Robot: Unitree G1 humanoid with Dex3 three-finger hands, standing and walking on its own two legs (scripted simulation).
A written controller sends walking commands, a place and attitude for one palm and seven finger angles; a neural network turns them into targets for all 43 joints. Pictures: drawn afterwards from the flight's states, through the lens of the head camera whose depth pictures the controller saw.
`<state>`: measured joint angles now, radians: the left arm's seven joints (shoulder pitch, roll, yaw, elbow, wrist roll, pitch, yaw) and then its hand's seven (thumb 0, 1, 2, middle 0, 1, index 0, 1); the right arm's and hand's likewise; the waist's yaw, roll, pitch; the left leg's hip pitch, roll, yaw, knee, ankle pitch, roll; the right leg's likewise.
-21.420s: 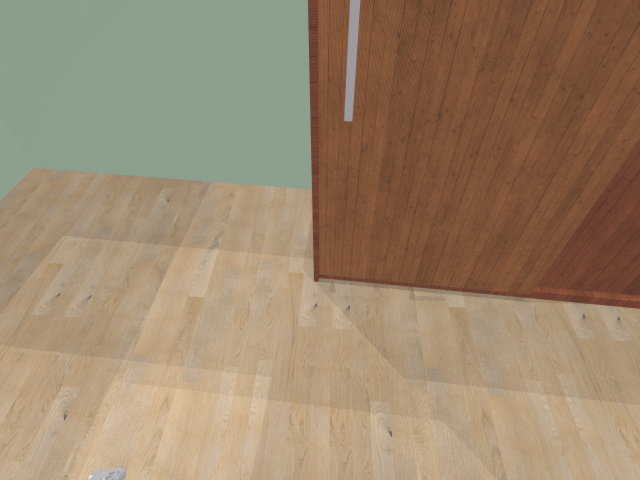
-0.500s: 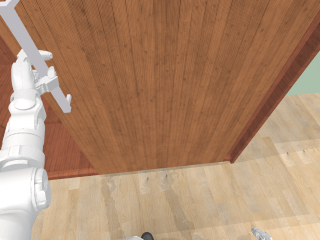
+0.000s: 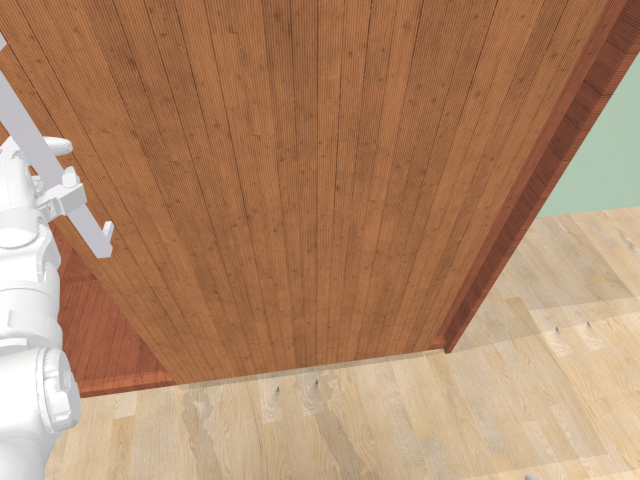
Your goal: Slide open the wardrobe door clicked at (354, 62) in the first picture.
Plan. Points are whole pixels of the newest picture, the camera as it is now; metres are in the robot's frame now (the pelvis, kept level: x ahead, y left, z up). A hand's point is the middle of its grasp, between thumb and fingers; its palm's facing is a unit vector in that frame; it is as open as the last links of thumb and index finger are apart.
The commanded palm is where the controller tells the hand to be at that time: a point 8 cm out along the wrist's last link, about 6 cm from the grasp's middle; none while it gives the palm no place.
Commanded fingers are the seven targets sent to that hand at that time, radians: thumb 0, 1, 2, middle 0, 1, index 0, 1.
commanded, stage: stop walking and hold the door there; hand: left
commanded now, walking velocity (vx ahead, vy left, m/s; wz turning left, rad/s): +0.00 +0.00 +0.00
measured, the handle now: (59, 165) +0.48 +0.34 +0.15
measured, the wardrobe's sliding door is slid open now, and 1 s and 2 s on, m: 0.70 0.70 0.70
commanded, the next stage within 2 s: loosen the grip on the handle in 0.04 s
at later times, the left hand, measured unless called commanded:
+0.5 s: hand (70, 191) +0.44 +0.31 +0.14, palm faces +0.42 -0.88 -0.21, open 11.4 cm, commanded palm +0.39 +0.34 +0.15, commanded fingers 0.00 -0.55 0.20 -0.33 -1.25 -0.33 -1.25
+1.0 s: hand (39, 191) +0.44 +0.35 +0.14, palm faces +0.46 -0.86 -0.21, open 14.4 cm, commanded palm +0.39 +0.38 +0.15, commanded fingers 0.00 -0.55 0.20 -0.25 -1.15 -0.25 -1.15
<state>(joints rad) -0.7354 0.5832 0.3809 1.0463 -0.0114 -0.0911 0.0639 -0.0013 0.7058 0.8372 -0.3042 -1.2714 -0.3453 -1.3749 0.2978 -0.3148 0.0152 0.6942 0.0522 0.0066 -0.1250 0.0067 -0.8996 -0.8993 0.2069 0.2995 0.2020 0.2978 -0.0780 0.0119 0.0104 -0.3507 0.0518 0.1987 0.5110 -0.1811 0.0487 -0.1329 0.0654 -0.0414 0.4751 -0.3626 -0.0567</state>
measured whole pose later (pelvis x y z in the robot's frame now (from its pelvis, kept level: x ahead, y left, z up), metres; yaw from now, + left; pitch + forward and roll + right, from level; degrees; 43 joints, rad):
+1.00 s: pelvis -0.03 +0.02 -0.01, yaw +4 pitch +9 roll -2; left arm -0.95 0.66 0.43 1.14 0.12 -0.05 0.03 -0.01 -0.54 0.20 -0.26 -1.15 -0.29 -1.17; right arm 0.38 -0.27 0.02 0.69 0.01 -0.06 -0.05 0.00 -0.90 -0.90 0.21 0.30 0.20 0.30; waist -0.13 0.00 -0.04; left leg -0.61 0.02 0.13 0.60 -0.15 0.09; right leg -0.39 0.05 -0.09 0.61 -0.38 -0.04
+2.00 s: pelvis -0.03 +0.01 -0.01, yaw +6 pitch +4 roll -2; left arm -0.53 0.57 0.41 0.69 -0.04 0.06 -0.08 -0.01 -0.55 0.20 -0.25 -1.15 -0.26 -1.15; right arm 0.31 -0.28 0.04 0.62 0.06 -0.08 -0.09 0.01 -0.90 -0.90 0.21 0.30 0.20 0.30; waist -0.02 0.03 -0.06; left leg -0.50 0.00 0.10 0.57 -0.14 0.09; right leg -0.26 0.04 -0.12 0.57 -0.38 -0.05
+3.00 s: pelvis -0.02 +0.00 -0.01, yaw +4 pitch +3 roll -1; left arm -0.34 0.60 0.53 0.62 -0.32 0.00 -0.51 -0.01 -0.55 0.20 -0.25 -1.15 -0.25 -1.15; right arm 0.29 -0.30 0.06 0.62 0.10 -0.12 -0.13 0.01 -0.90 -0.90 0.21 0.30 0.20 0.30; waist -0.01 0.03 -0.09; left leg -0.48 0.03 0.12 0.60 -0.18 0.06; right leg -0.24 0.07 -0.09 0.57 -0.40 -0.05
